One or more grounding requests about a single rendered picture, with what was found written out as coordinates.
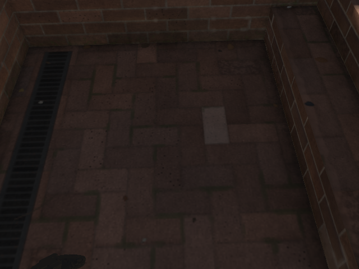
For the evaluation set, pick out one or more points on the robot left hand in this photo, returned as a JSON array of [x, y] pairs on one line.
[[71, 261]]

